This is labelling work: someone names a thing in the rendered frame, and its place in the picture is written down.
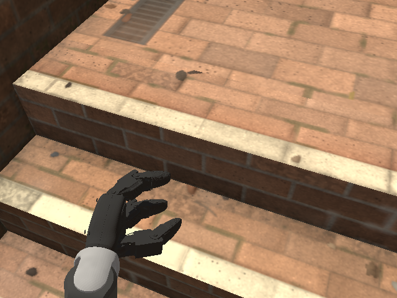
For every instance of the left robot forearm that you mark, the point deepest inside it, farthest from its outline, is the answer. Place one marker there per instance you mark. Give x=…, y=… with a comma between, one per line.
x=94, y=274

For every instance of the robot left hand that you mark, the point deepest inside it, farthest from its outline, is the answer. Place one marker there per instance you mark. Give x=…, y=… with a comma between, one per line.
x=112, y=216

